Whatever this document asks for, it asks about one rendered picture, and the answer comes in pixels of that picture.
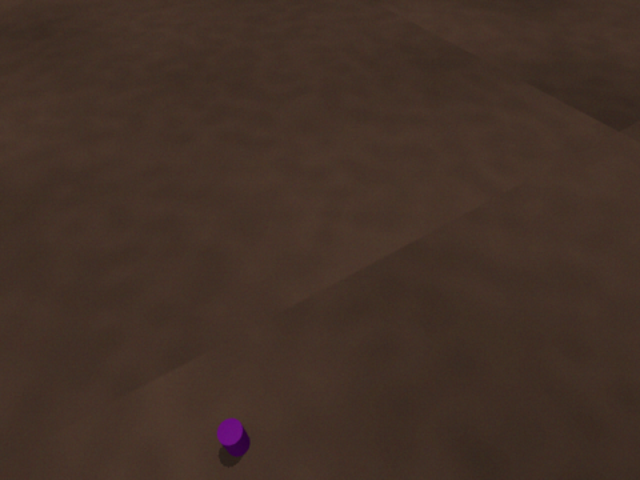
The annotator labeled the can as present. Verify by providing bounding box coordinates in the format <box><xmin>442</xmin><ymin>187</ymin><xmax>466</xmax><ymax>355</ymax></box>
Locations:
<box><xmin>217</xmin><ymin>418</ymin><xmax>250</xmax><ymax>457</ymax></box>

